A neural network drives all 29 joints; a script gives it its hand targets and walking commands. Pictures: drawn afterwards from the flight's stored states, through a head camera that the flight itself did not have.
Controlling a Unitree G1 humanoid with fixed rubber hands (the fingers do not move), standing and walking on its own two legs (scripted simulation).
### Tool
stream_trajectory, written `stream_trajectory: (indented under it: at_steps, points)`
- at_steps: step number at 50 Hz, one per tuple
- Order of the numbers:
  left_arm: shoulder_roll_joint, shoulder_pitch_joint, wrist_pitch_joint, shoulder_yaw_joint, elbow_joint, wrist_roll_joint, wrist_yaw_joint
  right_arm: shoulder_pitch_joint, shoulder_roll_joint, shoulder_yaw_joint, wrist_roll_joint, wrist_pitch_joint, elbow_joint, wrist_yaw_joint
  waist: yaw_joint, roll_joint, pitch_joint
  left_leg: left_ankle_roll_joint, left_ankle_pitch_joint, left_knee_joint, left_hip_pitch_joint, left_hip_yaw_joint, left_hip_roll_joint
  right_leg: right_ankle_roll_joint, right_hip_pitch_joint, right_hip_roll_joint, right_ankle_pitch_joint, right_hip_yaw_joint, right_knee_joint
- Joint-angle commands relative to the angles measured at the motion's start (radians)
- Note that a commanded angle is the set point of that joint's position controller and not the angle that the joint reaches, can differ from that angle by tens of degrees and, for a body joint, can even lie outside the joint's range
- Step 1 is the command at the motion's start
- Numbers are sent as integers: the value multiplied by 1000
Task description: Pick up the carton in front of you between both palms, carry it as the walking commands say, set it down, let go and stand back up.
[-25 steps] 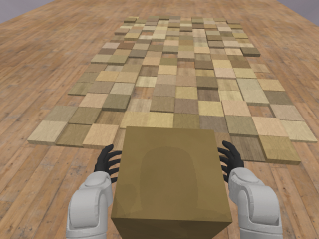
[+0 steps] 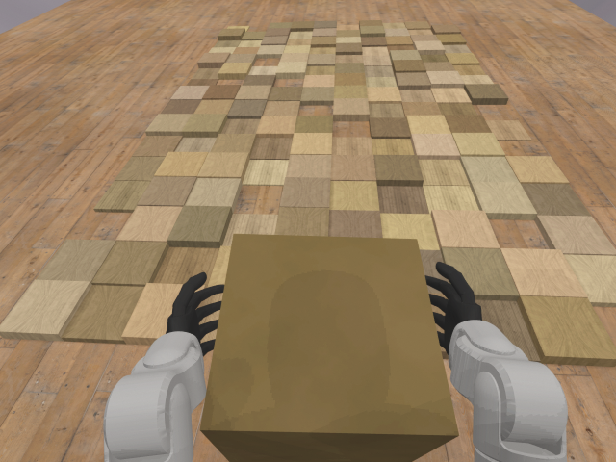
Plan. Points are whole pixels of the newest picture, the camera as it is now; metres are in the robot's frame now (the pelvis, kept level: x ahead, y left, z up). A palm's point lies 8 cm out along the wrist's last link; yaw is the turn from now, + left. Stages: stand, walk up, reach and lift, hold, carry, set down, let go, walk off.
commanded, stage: carry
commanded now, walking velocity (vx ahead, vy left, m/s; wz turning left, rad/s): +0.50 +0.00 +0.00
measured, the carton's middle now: (319, 362) +0.26 +0.00 +0.04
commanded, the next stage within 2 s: none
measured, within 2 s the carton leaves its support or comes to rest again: neither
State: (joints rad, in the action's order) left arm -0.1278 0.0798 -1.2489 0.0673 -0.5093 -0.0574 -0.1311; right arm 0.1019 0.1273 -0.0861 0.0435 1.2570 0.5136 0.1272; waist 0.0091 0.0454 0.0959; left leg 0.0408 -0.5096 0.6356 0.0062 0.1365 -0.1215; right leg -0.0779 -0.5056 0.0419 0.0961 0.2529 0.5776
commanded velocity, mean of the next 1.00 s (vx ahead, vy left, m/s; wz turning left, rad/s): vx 0.50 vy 0.00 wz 0.00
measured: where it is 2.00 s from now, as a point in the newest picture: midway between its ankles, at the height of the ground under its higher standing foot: (307, 226)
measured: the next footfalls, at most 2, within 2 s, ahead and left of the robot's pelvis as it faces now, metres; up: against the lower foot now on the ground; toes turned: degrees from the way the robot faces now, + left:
left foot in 0.50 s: +0.49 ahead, +0.08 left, +0.00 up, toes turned +7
right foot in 0.96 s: +0.81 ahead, -0.07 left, +0.02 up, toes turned -7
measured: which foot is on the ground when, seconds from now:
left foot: down 0.00-0.00, up 0.02-0.48, down 0.50-0.96, up 0.98-1.00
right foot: down 0.00-0.50, up 0.52-0.94, down 0.96-1.00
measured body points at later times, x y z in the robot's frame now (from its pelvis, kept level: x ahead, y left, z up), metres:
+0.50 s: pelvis +0.32 +0.01 +0.00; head +0.32 +0.02 +0.45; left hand +0.67 +0.16 +0.15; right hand +0.66 -0.15 +0.16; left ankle +0.45 +0.08 -0.72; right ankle +0.12 -0.08 -0.71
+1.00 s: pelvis +0.66 +0.00 +0.01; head +0.72 +0.01 +0.45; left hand +1.03 +0.16 +0.14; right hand +1.03 -0.15 +0.14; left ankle +0.47 +0.08 -0.66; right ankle +0.77 -0.06 -0.70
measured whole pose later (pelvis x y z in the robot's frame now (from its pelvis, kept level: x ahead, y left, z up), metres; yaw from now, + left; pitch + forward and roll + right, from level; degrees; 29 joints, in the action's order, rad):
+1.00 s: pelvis +0.66 +0.00 +0.01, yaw +0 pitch +4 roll -2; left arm -0.10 0.60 -1.17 0.23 -0.24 -0.05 -0.16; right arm 0.61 0.07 -0.27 0.00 1.17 0.25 0.16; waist -0.02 0.03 -0.06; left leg -0.05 -0.45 0.94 0.22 0.07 -0.01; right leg -0.13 -0.58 -0.03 0.15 0.17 0.64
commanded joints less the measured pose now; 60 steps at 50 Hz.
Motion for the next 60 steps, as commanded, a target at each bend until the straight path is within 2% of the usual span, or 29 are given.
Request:
stream_trajectory:
  at_steps: [1,2,3,4,7,13,19,21,22,23,24,25,26,27,29,30,32,40,44,46,47,48,49,50,51,53,55,58,60]
  points:
    - [-773,445,1,-646,-131,353,153,457,753,701,-349,8,158,-159,-34,-303,296,-38,58,657,651,-101,104,-143,734,405,340,-826,-406]
    - [-800,481,4,-662,-174,369,159,472,789,713,-353,6,169,-164,-30,-243,301,-69,85,713,669,-136,49,-136,700,384,188,-710,-366]
    - [-823,512,6,-672,-199,375,164,483,817,713,-351,2,178,-168,-26,-139,303,-80,134,693,672,-143,10,-112,659,351,85,-606,-335]
    - [-833,555,9,-683,-211,383,167,499,825,709,-349,-1,174,-168,-22,-85,293,-80,194,635,655,-151,-19,-85,600,324,20,-514,-333]
    - [-788,615,7,-692,-213,401,168,520,793,695,-324,-7,145,-155,-22,-126,299,-69,254,507,609,-106,-6,-51,535,264,3,-341,-352]
    - [-580,749,-31,-609,-13,369,129,670,605,609,-271,26,-35,-87,-54,-152,186,-52,383,218,745,-31,15,-87,578,215,-49,-232,-377]
    - [-569,930,-40,-504,163,348,79,873,579,515,-273,43,-187,-51,-66,-173,97,-96,468,14,681,24,57,-77,556,180,-172,-158,-319]
    - [-592,1001,-35,-486,206,344,70,935,593,492,-277,40,-225,-51,-49,-192,88,-123,460,-24,608,30,76,-59,555,185,-254,-138,-269]
    - [-605,1032,-32,-480,226,340,66,961,598,478,-278,37,-248,-52,-28,-197,112,-135,442,-39,534,42,93,-46,557,185,-373,-120,-206]
    - [-618,1060,-28,-476,245,336,62,975,602,462,-277,33,-275,-53,13,-183,169,-135,415,-71,391,74,131,-21,545,168,-472,-84,-80]
    - [-630,1085,-25,-469,261,330,58,974,603,446,-274,27,-311,-53,63,-107,262,-124,375,-115,175,123,183,11,497,115,-462,-31,141]
    - [-628,1122,-19,-457,271,320,52,988,609,433,-273,20,-337,-53,96,4,353,-122,244,-129,-60,-94,36,39,304,84,-197,-61,396]
    - [-657,1131,-17,-441,285,316,47,1037,606,427,-272,9,-357,-51,62,263,431,-259,198,-245,-281,-658,-258,76,-41,-78,295,-127,668]
    - [-658,1164,-10,-427,294,308,41,1054,657,435,-293,1,-362,-56,77,296,432,-303,194,-323,-284,-757,-258,50,-169,-92,396,-246,821]
    - [-754,1243,15,-444,283,314,41,1165,772,476,-346,-27,-319,-76,64,100,403,-270,432,-251,-212,-564,-214,16,-217,-13,316,-287,855]
    - [-797,1255,31,-448,283,309,43,1217,828,498,-370,-43,-299,-88,56,40,388,-250,535,-236,-162,-476,-190,12,-214,11,279,-287,804]
    - [-836,1253,64,-455,286,291,48,1265,894,540,-401,-74,-271,-102,46,34,418,-234,607,-242,-159,-387,-171,16,-204,29,245,-271,729]
    - [-783,1151,122,-503,258,247,52,1140,829,557,-365,-122,-254,-107,71,65,396,-246,944,-165,-303,-207,-100,23,-399,0,149,-161,493]
    - [-739,1147,104,-523,193,273,55,1109,773,551,-353,-108,-216,-102,64,85,301,-222,1061,-180,-201,-85,-29,20,-174,-73,9,-57,101]
    - [-705,1113,83,-520,192,284,56,1068,730,539,-344,-89,-218,-93,9,118,345,-180,1282,-27,-131,-29,-28,-6,94,-144,-58,-1,-10]
    - [-693,1101,73,-518,196,290,58,1049,713,537,-338,-80,-222,-90,-41,93,409,-142,1218,134,-72,15,-20,-19,308,-132,-154,-11,-115]
    - [-685,1080,62,-511,199,296,61,1060,692,535,-326,-70,-222,-86,-85,31,456,-117,924,296,118,-4,6,-26,552,-25,-145,-138,-111]
    - [-648,1101,56,-509,210,297,59,1043,702,528,-321,-53,-226,-83,-86,-258,613,-74,297,619,467,-71,134,-225,895,311,-316,-655,-45]
    - [-676,1054,44,-513,223,317,61,1046,686,516,-310,-37,-209,-81,-101,-329,614,-75,29,819,626,-133,209,-290,927,323,-253,-854,-162]
    - [-711,1091,38,-522,188,343,68,1054,711,512,-307,-30,-207,-79,-107,-260,542,-85,46,855,728,-178,159,-267,898,298,-241,-768,-153]
    - [-786,1190,34,-561,145,397,85,1096,725,485,-290,-30,-190,-76,-96,-102,435,-93,87,778,799,-166,102,-194,789,264,-310,-633,-139]
    - [-819,1264,41,-592,111,440,95,1099,728,473,-263,-35,-195,-72,-80,-75,429,-88,130,681,771,-159,76,-158,728,234,-257,-551,-158]
    - [-792,1287,41,-596,104,461,96,1082,693,466,-238,-35,-217,-58,-75,-103,397,-74,82,476,751,-112,78,-169,655,224,-222,-458,-192]
    - [-760,1255,27,-576,153,455,94,1058,671,458,-219,-25,-255,-47,-80,-133,359,-65,136,306,700,-73,85,-163,595,202,-246,-380,-200]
